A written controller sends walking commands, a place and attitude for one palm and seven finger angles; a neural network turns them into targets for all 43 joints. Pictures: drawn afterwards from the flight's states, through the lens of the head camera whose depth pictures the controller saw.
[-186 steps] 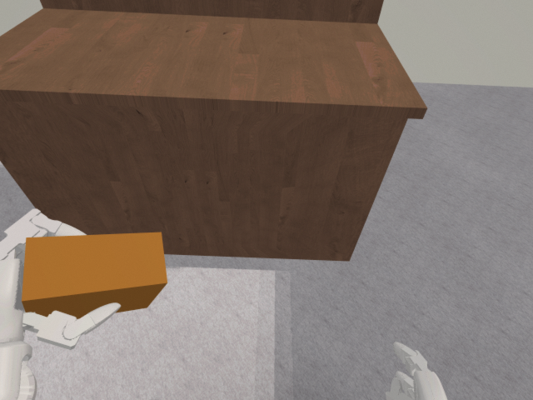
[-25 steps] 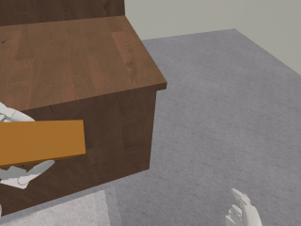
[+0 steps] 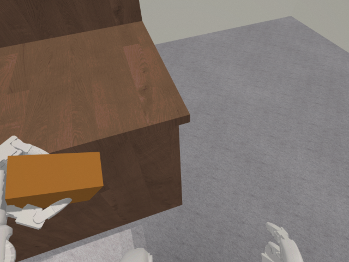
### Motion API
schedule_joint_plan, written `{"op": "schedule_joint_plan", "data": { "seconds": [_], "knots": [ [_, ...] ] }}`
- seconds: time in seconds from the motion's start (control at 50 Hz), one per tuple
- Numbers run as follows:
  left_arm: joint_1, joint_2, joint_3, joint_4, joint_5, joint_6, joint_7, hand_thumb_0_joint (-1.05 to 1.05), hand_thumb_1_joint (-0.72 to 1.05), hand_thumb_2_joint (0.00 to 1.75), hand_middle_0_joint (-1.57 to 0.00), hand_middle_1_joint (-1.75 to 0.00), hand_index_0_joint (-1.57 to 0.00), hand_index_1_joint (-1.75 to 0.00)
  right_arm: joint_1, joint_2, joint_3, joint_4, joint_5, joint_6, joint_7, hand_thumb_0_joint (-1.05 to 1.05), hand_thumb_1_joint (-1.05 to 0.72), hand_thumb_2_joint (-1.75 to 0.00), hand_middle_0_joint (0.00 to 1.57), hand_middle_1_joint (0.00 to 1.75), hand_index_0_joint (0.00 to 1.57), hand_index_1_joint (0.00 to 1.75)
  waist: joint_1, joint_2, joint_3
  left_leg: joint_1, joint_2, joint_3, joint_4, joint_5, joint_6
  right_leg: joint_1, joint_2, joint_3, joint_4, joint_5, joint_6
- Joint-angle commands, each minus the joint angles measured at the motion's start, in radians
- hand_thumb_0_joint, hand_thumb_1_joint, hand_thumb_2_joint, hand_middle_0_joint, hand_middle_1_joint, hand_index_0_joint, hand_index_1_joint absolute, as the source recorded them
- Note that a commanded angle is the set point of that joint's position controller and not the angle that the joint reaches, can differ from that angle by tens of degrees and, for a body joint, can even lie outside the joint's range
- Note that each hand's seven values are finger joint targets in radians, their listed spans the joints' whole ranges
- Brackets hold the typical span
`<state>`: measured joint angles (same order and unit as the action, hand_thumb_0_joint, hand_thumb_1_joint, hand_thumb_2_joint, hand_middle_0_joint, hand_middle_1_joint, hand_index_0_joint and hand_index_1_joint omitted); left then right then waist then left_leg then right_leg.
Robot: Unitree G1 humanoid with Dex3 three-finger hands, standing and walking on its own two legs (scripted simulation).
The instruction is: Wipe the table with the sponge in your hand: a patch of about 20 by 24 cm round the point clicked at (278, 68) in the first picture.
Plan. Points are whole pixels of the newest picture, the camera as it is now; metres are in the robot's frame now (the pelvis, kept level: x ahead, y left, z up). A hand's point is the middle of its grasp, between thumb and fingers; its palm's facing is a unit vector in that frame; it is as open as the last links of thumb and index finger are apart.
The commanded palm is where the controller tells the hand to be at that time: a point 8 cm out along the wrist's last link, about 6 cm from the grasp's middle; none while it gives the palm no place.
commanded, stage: come to a stop and stand still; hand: left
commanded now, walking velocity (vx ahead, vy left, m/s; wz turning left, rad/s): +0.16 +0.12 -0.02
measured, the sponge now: (69, 180) +0.24 +0.20 +0.13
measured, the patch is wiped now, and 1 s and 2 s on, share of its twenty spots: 0.00 0.00 0.00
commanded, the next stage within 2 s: none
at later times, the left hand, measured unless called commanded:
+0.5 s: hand (43, 171) +0.23 +0.22 +0.17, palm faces +0.33 -0.84 -0.44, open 10.3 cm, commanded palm +0.18 +0.28 +0.17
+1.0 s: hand (53, 227) +0.15 +0.17 +0.16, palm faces +0.38 -0.84 -0.40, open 10.3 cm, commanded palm +0.11 +0.22 +0.17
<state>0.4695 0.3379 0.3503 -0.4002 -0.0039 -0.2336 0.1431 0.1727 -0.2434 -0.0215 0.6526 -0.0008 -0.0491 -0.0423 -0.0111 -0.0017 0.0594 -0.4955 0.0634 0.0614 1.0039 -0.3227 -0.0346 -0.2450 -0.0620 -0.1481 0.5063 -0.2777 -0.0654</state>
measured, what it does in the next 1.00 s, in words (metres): steps on the spot: left foot, then right foot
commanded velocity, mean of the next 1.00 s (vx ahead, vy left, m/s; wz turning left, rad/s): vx -0.04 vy -0.04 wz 0.00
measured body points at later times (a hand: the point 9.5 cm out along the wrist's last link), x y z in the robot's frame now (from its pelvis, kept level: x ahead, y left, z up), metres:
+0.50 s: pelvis +0.01 +0.00 -0.01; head +0.04 +0.00 +0.44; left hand +0.21 +0.27 +0.19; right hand +0.19 -0.18 -0.10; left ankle +0.07 +0.16 -0.74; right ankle +0.01 -0.08 -0.74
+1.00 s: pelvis -0.06 -0.06 +0.00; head -0.05 -0.05 +0.44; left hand +0.13 +0.22 +0.18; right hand +0.09 -0.31 -0.09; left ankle -0.09 +0.07 -0.74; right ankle +0.02 -0.08 -0.74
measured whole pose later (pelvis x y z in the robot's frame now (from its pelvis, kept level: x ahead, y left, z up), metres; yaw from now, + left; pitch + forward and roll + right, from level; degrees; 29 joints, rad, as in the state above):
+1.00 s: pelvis -0.06 -0.06 +0.00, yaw -1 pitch -1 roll +1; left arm 0.49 0.37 0.32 -0.51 -0.01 -0.19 0.18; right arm 0.22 -0.24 -0.01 0.60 0.01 -0.03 -0.06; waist 0.01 -0.03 0.02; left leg -0.14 0.01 0.05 0.44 -0.28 0.00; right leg -0.29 0.08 -0.15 0.39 -0.11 -0.07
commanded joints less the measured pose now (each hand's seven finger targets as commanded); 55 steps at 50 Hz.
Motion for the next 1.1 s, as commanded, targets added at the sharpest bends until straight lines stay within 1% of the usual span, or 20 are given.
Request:
{"op": "schedule_joint_plan", "data": {
  "seconds": [0.0,0.06,0.12,0.14,0.18,0.2,0.26,0.4,0.48,0.5,0.52,0.54,0.56,0.6,0.66,0.78,0.88,0.96,1.0,1.08],
  "knots": [
    [-0.009,0.222,0.143,-0.343,-0.012,-0.087,0.035,0.0,0.1,1.3,-1.2,-1.6,-1.2,-1.6,-0.065,-0.049,-0.024,-0.192,-0.01,-0.059,-0.003,0.0,-0.9,-0.9,0.2,0.3,0.2,0.3,0.033,-0.119,-0.192,0.009,-0.007,0.06,-0.239,0.024,0.015,0.235,-0.251,0.189,-0.116,0.659,-0.069],
    [0.021,0.24,0.178,-0.381,-0.02,-0.072,0.05,0.0,0.1,1.3,-1.2,-1.6,-1.2,-1.6,-0.047,-0.049,-0.033,-0.212,-0.007,-0.054,-0.007,0.0,-0.9,-0.9,0.2,0.3,0.2,0.3,0.036,-0.133,-0.217,0.079,-0.018,0.066,-0.36,0.038,0.018,0.251,-0.251,0.187,-0.081,0.649,-0.069],
    [0.032,0.221,0.179,-0.371,-0.029,-0.058,0.054,0.0,0.1,1.3,-1.2,-1.6,-1.2,-1.6,-0.025,-0.051,-0.033,-0.229,-0.006,-0.038,-0.022,0.0,-0.9,-0.9,0.2,0.3,0.2,0.3,0.013,-0.065,-0.229,0.294,-0.034,0.081,-0.562,0.267,0.012,0.169,-0.162,0.123,0.011,0.556,0.003],
    [0.019,0.211,0.166,-0.371,-0.033,-0.057,0.053,0.0,0.1,1.3,-1.2,-1.6,-1.2,-1.6,-0.021,-0.063,-0.04,-0.234,-0.003,-0.032,-0.029,0.0,-0.9,-0.9,0.2,0.3,0.2,0.3,0.01,0.0,-0.232,0.373,0.017,0.047,-0.605,0.394,0.023,0.131,-0.118,0.107,0.072,0.482,0.035],
    [-0.006,0.206,0.141,-0.379,-0.034,-0.063,0.045,0.0,0.1,1.3,-1.2,-1.6,-1.2,-1.6,-0.008,-0.09,-0.05,-0.239,0.009,-0.032,-0.023,0.0,-0.9,-0.9,0.2,0.3,0.2,0.3,0.026,0.238,-0.248,0.529,0.293,-0.246,-0.601,0.89,0.15,-0.116,0.007,0.085,0.276,-0.224,0.085],
    [-0.005,0.203,0.139,-0.316,-0.027,-0.062,0.037,0.0,0.1,1.3,-1.2,-1.6,-1.2,-1.6,-0.004,-0.084,-0.049,-0.236,0.01,-0.04,-0.013,0.0,-0.9,-0.9,0.2,0.3,0.2,0.3,0.028,0.201,-0.196,0.487,0.319,-0.25,-0.619,0.934,0.177,-0.155,0.033,0.113,0.351,-0.334,0.084],
    [-0.094,0.201,0.112,-0.398,-0.02,-0.056,0.029,0.0,0.1,1.3,-1.2,-1.6,-1.2,-1.6,0.002,-0.072,-0.031,-0.213,-0.012,-0.06,-0.001,0.0,-0.9,-0.9,0.2,0.3,0.2,0.3,0.015,0.287,-0.197,0.487,0.28,-0.166,-0.594,0.99,0.151,-0.15,0.026,0.118,0.32,-0.203,0.086],
    [-0.031,0.176,0.091,-0.42,-0.037,0.002,0.018,0.0,0.1,1.3,-1.2,-1.6,-1.2,-1.6,-0.016,-0.072,-0.015,-0.225,-0.011,-0.1,0.021,0.0,-0.9,-0.9,0.2,0.3,0.2,0.3,0.01,0.275,-0.157,0.309,0.266,-0.093,-0.667,0.535,0.123,-0.009,0.065,0.058,0.163,-0.134,0.097],
    [-0.021,0.196,0.133,-0.338,-0.04,0.014,0.024,0.0,0.1,1.3,-1.2,-1.6,-1.2,-1.6,-0.028,-0.059,-0.008,-0.222,0.003,-0.083,0.009,0.0,-0.9,-0.9,0.2,0.3,0.2,0.3,0.015,0.171,-0.154,0.203,0.199,-0.025,-0.584,0.232,0.072,0.14,0.045,0.06,-0.074,0.035,0.099],
    [-0.026,0.205,0.14,-0.32,-0.037,0.013,0.025,0.0,0.1,1.3,-1.2,-1.6,-1.2,-1.6,-0.029,-0.045,-0.006,-0.223,0.005,-0.078,0.008,0.0,-0.9,-0.9,0.2,0.3,0.2,0.3,0.007,0.079,-0.152,0.199,0.143,0.016,-0.507,0.137,0.04,0.125,-0.007,0.122,-0.143,0.118,0.079],
    [-0.043,0.215,0.138,-0.307,-0.04,0.016,0.027,0.0,0.1,1.3,-1.2,-1.6,-1.2,-1.6,-0.025,-0.026,0.001,-0.225,0.007,-0.071,0.007,0.0,-0.9,-0.9,0.2,0.3,0.2,0.3,-0.007,-0.056,-0.148,0.184,0.06,0.05,-0.399,0.017,0.006,0.069,-0.115,0.273,-0.185,0.238,0.031],
    [-0.045,0.211,0.137,-0.293,-0.054,0.034,0.024,0.0,0.1,1.3,-1.2,-1.6,-1.2,-1.6,-0.039,-0.02,0.005,-0.224,0.009,-0.073,0.003,0.0,-0.9,-0.9,0.2,0.3,0.2,0.3,0.012,-0.181,-0.153,0.166,-0.019,0.026,-0.277,-0.12,-0.007,0.005,-0.197,0.382,-0.235,0.199,-0.016],
    [-0.05,0.222,0.138,-0.309,-0.055,0.046,0.024,0.0,0.1,1.3,-1.2,-1.6,-1.2,-1.6,-0.059,-0.032,-0.006,-0.221,0.015,-0.069,0.001,0.0,-0.9,-0.9,0.2,0.3,0.2,0.3,0.027,-0.209,-0.139,0.14,-0.037,-0.025,-0.135,-0.177,0.001,-0.031,-0.243,0.453,-0.266,0.174,-0.044],
    [-0.014,0.196,0.12,-0.276,-0.048,0.035,0.024,0.0,0.1,1.3,-1.2,-1.6,-1.2,-1.6,-0.063,-0.014,0.018,-0.194,0.005,-0.06,-0.002,0.0,-0.9,-0.9,0.2,0.3,0.2,0.3,0.01,-0.12,-0.14,0.068,-0.023,-0.068,-0.02,-0.118,0.001,0.033,-0.232,0.375,-0.229,0.273,-0.051],
    [-0.067,0.198,0.112,-0.281,-0.04,0.017,0.033,0.0,0.1,1.3,-1.2,-1.6,-1.2,-1.6,-0.086,-0.016,0.026,-0.178,0.006,-0.053,-0.016,0.0,-0.9,-0.9,0.2,0.3,0.2,0.3,0.007,-0.1,-0.181,0.051,-0.023,-0.053,-0.045,-0.088,-0.01,0.114,-0.201,0.267,-0.179,0.417,-0.043],
    [-0.009,0.201,0.125,-0.288,-0.032,-0.011,0.048,0.0,0.1,1.3,-1.2,-1.6,-1.2,-1.6,-0.07,-0.051,0.002,-0.197,0.001,-0.053,-0.033,0.0,-0.9,-0.9,0.2,0.3,0.2,0.3,0.042,-0.065,-0.191,0.133,-0.049,-0.013,-0.287,-0.125,0.028,0.174,-0.206,0.33,-0.256,0.254,-0.025],
    [-0.01,0.189,0.101,-0.335,-0.025,-0.022,0.055,0.0,0.1,1.3,-1.2,-1.6,-1.2,-1.6,-0.02,-0.066,-0.006,-0.201,-0.003,-0.036,-0.023,0.0,-0.9,-0.9,0.2,0.3,0.2,0.3,0.024,0.009,-0.207,0.292,-0.05,-0.014,-0.605,-0.001,0.054,0.153,-0.153,0.325,-0.286,0.043,0.042],
    [-0.07,0.197,0.083,-0.34,-0.014,-0.032,0.054,0.0,0.1,1.3,-1.2,-1.6,-1.2,-1.6,-0.021,-0.099,-0.02,-0.223,0.012,-0.03,-0.02,0.0,-0.9,-0.9,0.2,0.3,0.2,0.3,0.029,0.125,-0.168,0.25,0.119,-0.185,-0.707,0.007,0.118,0.13,-0.031,0.266,-0.198,-0.012,0.13],
    [-0.075,0.186,0.066,-0.313,-0.006,-0.021,0.05,0.0,0.1,1.3,-1.2,-1.6,-1.2,-1.6,-0.052,-0.085,0.004,-0.223,0.003,-0.038,-0.03,0.0,-0.9,-0.9,0.2,0.3,0.2,0.3,0.024,0.226,-0.087,0.066,0.139,-0.186,-0.769,-0.079,0.113,0.187,0.003,0.198,-0.093,0.015,0.086],
    [-0.13,0.178,0.06,-0.246,-0.003,-0.001,0.033,0.0,0.1,1.3,-1.2,-1.6,-1.2,-1.6,-0.042,-0.087,-0.002,-0.218,0.006,-0.05,-0.031,0.0,-0.9,-0.9,0.2,0.3,0.2,0.3,0.023,0.116,-0.067,0.03,0.089,-0.118,-0.695,-0.098,0.088,0.194,0.002,0.217,-0.1,0.064,0.082]
  ]
}}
